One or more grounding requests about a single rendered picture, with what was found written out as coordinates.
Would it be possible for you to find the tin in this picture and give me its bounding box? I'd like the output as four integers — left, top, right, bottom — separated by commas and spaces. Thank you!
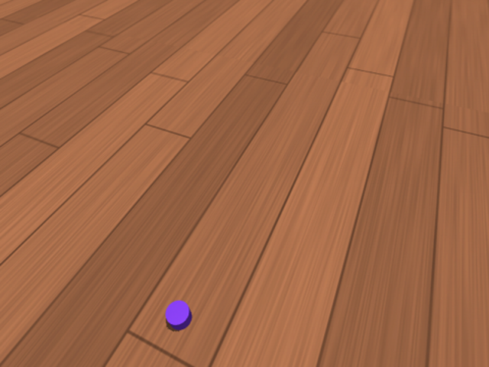
166, 300, 192, 330

